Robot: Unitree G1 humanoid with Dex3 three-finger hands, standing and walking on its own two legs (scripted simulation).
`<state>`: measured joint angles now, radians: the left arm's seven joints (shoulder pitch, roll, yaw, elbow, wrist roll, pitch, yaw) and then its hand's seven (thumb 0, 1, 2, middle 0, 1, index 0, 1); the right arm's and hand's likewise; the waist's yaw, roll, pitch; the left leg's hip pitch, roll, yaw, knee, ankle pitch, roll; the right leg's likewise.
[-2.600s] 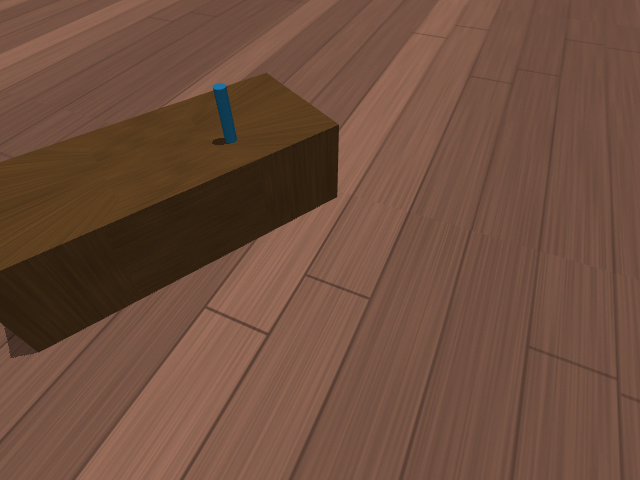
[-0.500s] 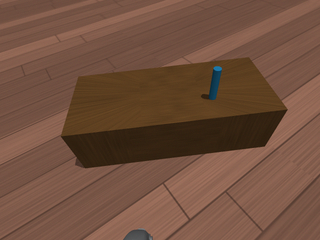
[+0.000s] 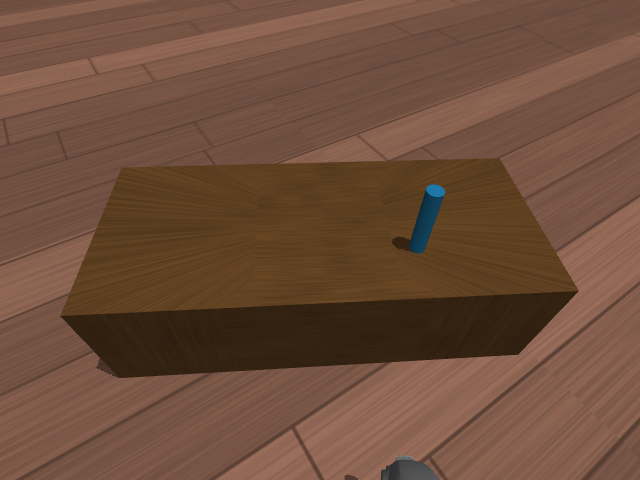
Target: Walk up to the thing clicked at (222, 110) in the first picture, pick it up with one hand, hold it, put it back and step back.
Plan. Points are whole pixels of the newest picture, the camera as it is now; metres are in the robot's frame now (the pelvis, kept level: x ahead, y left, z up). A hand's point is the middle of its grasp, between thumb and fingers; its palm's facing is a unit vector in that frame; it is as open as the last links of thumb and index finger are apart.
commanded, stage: walk up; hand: right
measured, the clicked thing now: (425, 221) +0.77 -0.26 -0.27
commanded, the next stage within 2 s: none
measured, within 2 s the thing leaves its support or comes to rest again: neither
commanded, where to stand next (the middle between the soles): +0.28 -0.06 m, yaw +3 degrees
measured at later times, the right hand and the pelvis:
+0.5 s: hand (547, 405) +0.26 -0.33 -0.14, palm faces -0.15 +0.91 -0.40, open 7.4 cm; pelvis +0.16 -0.06 -0.01, yaw +4 degrees
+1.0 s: hand (529, 379) +0.31 -0.33 -0.17, palm faces -0.09 +0.93 -0.34, open 7.4 cm; pelvis +0.21 -0.08 -0.01, yaw +4 degrees
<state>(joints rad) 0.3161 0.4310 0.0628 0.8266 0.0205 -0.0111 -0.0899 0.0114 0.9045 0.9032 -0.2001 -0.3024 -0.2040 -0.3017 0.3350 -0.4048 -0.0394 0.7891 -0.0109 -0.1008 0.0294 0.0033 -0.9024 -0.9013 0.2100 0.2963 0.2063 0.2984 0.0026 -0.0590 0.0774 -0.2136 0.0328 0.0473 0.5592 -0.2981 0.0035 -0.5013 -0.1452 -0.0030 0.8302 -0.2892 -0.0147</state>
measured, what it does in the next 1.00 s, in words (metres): walks ahead: right foot, then left foot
